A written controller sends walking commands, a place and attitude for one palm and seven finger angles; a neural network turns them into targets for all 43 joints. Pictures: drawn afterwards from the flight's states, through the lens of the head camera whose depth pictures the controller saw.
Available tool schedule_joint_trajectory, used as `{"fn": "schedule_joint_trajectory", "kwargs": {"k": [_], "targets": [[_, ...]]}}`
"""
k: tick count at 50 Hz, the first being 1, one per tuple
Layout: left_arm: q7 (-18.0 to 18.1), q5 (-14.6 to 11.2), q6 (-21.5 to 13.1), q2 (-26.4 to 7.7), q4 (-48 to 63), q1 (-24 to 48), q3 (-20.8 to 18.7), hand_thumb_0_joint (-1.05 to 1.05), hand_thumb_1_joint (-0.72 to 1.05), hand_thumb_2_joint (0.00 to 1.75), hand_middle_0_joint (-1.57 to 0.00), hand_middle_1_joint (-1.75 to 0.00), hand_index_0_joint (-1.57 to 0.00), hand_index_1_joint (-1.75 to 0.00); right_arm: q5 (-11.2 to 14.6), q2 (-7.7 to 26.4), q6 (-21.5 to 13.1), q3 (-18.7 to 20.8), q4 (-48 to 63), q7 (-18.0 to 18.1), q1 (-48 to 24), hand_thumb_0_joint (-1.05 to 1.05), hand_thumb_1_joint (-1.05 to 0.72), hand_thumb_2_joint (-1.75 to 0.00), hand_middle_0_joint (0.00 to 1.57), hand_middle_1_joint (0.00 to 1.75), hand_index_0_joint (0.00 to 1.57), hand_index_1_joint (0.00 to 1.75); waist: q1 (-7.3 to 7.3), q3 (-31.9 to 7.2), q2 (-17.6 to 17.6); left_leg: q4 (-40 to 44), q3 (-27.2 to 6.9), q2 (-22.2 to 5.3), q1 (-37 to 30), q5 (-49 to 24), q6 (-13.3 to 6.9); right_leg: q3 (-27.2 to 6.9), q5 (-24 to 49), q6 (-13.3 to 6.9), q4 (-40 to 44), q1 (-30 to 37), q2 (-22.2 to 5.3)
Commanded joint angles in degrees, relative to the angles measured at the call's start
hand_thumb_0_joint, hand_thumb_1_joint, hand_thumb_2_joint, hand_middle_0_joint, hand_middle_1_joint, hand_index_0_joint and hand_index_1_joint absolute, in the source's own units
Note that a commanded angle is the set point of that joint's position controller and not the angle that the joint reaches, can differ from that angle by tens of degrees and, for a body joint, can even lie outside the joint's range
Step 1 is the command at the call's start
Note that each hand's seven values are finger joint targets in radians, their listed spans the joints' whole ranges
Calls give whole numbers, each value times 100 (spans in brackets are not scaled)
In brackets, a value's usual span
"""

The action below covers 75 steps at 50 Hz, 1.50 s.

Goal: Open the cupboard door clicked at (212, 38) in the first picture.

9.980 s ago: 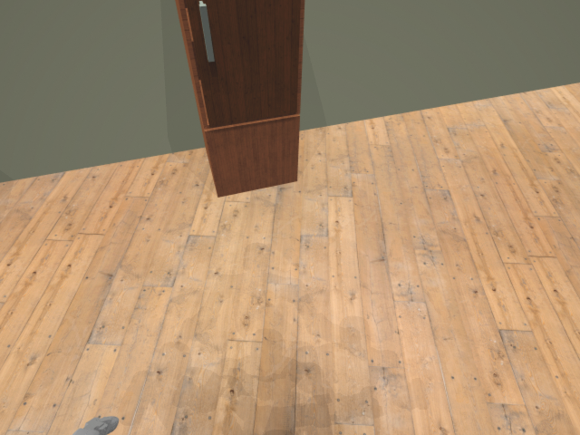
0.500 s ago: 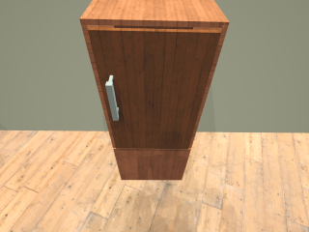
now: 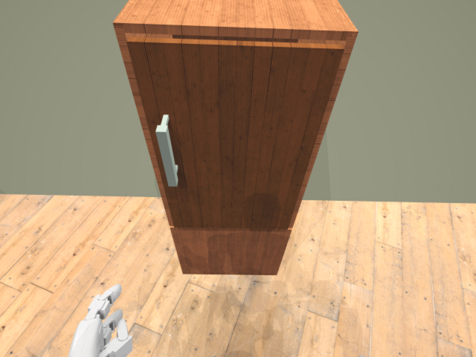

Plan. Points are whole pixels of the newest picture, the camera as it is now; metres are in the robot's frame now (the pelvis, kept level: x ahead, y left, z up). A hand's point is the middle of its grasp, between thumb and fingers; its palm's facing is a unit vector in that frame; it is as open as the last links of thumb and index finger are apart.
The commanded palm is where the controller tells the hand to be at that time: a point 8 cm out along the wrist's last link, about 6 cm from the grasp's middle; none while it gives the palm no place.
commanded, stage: raise the hand with hooked fingers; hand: left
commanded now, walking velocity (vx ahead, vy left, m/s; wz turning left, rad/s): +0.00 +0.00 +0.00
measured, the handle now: (169, 152) +0.52 +0.17 +0.03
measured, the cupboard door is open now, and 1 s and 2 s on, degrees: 0 0 0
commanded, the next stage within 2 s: move the hooked fingers beside the handle in 1.96 s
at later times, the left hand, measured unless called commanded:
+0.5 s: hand (132, 313) +0.20 +0.18 -0.02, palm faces +0.05 -1.00 -0.08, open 9.9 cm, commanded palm +0.17 +0.25 -0.02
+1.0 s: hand (104, 276) +0.24 +0.23 +0.01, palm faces +0.05 -1.00 -0.05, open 12.9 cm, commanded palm +0.21 +0.29 +0.02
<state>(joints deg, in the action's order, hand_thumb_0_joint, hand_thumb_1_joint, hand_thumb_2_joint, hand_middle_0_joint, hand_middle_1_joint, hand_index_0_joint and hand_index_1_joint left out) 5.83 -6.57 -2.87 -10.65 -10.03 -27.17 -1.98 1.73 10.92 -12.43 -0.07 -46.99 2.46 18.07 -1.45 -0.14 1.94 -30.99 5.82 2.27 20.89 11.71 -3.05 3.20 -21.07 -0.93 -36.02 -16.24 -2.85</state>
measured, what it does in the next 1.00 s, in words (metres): stands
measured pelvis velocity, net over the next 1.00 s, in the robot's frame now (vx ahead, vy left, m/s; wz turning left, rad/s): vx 0.00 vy -0.01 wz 0.01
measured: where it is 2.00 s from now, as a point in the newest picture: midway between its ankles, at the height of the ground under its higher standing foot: outside the picture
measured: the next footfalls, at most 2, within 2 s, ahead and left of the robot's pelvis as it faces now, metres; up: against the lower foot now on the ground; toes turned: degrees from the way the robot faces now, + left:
none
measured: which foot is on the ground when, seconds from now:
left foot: down 0.00-1.00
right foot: down 0.00-1.00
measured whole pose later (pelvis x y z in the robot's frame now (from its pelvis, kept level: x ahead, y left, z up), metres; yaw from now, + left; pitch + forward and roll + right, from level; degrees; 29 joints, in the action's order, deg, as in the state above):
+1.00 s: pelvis +0.00 -0.01 -0.05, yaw +0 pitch +12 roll -2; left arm -21.0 -20.3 -23.1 -17.9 -10.0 -13.3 -18.3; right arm 2.4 15.1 -12.2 0.2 -33.9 4.3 14.5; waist -0.6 -6.0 -1.1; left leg -55.0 2.2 -2.0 44.8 21.9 -2.3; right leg 5.9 -28.3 -1.8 -53.3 -36.6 1.0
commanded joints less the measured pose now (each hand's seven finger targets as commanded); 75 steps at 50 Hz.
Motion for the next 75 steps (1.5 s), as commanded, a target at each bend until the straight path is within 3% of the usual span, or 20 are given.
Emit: {"fn": "schedule_joint_trajectory", "kwargs": {"k": [1,2,3,4,6,7,12,16,18,22,26,29,34,36,40,45,53,68,71,75], "targets": [[-547,-389,-1488,-143,-1,-884,-759,0,71,82,-21,-42,-21,-42,-84,1029,-367,424,1349,-29,-833,0,-90,-90,20,30,20,30,260,-245,378,-476,-865,-292,512,638,376,408,-195,-100,-31,-1756,385],[-887,-522,-1991,-93,-137,-1106,-886,0,69,81,-22,-43,-22,-43,-121,978,-324,494,1433,-79,-951,0,-90,-90,20,30,20,30,336,-468,1162,-991,-770,-322,900,368,385,406,-167,-89,-453,-2049,404],[-1304,-620,-2501,124,-44,-1027,-684,0,67,80,-22,-45,-22,-45,-169,1005,-311,537,1569,-130,-1124,0,-90,-90,20,30,20,30,387,-511,1404,-1387,-681,-291,1400,396,381,319,-182,-64,-829,-2347,400],[-1696,-697,-2968,13,-16,-877,-773,0,64,79,-22,-47,-22,-47,-149,1020,-310,596,1684,-188,-1229,0,-90,-90,20,30,20,30,396,-653,1273,-1729,-637,-269,1752,495,393,209,-272,-76,-1135,-2613,376],[-2297,-785,-3408,-514,-255,-791,-1245,0,60,77,-22,-50,-22,-50,-57,1030,-305,665,1953,-269,-1241,0,-90,-90,20,30,20,30,513,-827,265,-2177,-568,-227,2065,585,370,-100,-343,-153,-1486,-2803,307],[-2450,-900,-3355,-634,205,-689,-1294,0,57,76,-22,-51,-22,-51,-37,1078,-294,641,2220,-267,-1355,0,-90,-90,20,30,20,30,572,-1142,-212,-2265,-500,-188,2053,659,327,-185,-383,-151,-1551,-2760,283],[-2251,-1291,-3023,-1259,2355,672,-1815,0,46,71,-23,-58,-23,-58,20,927,-212,552,2606,44,-1044,0,-90,-90,20,30,20,30,335,-2069,-597,-2698,-566,-257,2024,773,139,-820,-842,4,-1250,-2552,295],[-2129,-1160,-3294,-1199,2776,1322,-1461,0,36,67,-24,-64,-24,-64,-54,864,-244,421,2253,221,-748,0,-90,-90,20,30,20,30,-154,-1787,-564,-3076,-717,-369,2148,440,75,-890,55,132,-1346,-2794,304],[-2394,-1186,-3252,-1224,2252,1243,-1481,0,32,65,-24,-68,-24,-68,-27,902,-291,391,2039,258,-762,0,-90,-90,20,30,20,30,-194,-1602,-632,-3170,-749,-394,2315,423,85,-944,281,177,-1326,-2816,255],[-2952,-1441,-2565,-1431,1455,952,-1802,0,22,61,-25,-74,-25,-74,71,988,-290,336,2024,294,-794,0,-90,-90,20,30,20,30,27,-1942,-434,-3057,-769,-360,2363,219,62,-1173,809,393,-1137,-2157,121],[-2983,-1682,-2026,-1681,1179,702,-2450,0,13,57,-25,-80,-25,-80,85,949,-195,352,2080,301,-865,0,-90,-90,20,30,20,30,309,-2258,-47,-2744,-805,-321,2168,-196,86,-1190,1935,604,-1083,-1332,-3],[-2830,-1691,-2154,-1579,1217,724,-2514,0,6,54,-26,-84,-26,-84,61,913,-186,370,2025,258,-790,0,-90,-90,20,30,20,30,302,-2080,21,-2481,-758,-304,2005,-291,113,-961,2275,576,-1089,-1336,11],[-2770,-1578,-2535,-1374,1035,937,-2167,0,-6,49,-27,-92,-27,-92,54,1022,-268,410,1986,195,-666,0,-90,-90,20,30,20,30,191,-1814,-151,-2224,-722,-293,1652,-176,95,-596,1359,355,-1070,-1918,196],[-2786,-1598,-2580,-1504,960,1128,-2190,0,-10,47,-27,-94,-27,-94,56,1091,-282,424,2010,210,-631,0,-90,-90,20,30,20,30,180,-1783,0,-2195,-729,-291,1627,-42,78,-610,955,321,-1000,-1996,229],[-2758,-1580,-2630,-1709,1192,1483,-2227,0,-20,43,-28,-100,-28,-100,74,1158,-317,395,2056,241,-553,0,-90,-90,20,30,20,30,203,-1941,-441,-1912,-704,-304,1226,37,55,-337,430,124,-955,-2101,342],[-2604,-1531,-2534,-1766,1298,1700,-2194,0,-31,38,-29,-108,-29,-108,79,1178,-304,337,2083,239,-536,0,-90,-90,20,30,20,30,182,-1845,-811,-1615,-791,-345,748,-12,96,-51,411,9,-935,-2192,443],[-2727,-1489,-1998,-1983,873,2423,-2241,0,-50,30,-30,-120,-30,-120,100,1273,-172,232,2219,257,-485,0,-90,-90,20,30,20,30,140,-1696,-710,-1263,-966,-386,437,128,152,100,330,-35,-749,-2117,514],[-3030,-1420,-1597,-2601,276,3938,-2506,0,-50,30,-30,-120,-30,-120,117,1333,-108,112,2158,350,-483,0,-90,-90,20,30,20,30,150,-1698,-1017,-779,-1189,-412,-169,312,233,128,240,-104,-453,-1933,519],[-3083,-1451,-1536,-2782,75,4082,-2652,0,-50,30,-30,-120,-30,-120,109,1369,-103,116,2143,367,-419,0,-90,-90,20,30,20,30,174,-1738,-813,-751,-1189,-404,-212,192,219,119,334,-115,-384,-1807,539],[-3197,-1464,-1426,-2622,-324,4055,-2534,0,-50,30,-30,-120,-30,-120,142,1371,-87,126,2169,367,-407,0,-90,-90,20,30,20,30,170,-1580,-754,-673,-1162,-383,-137,362,200,117,267,-96,-301,-1818,522]]}}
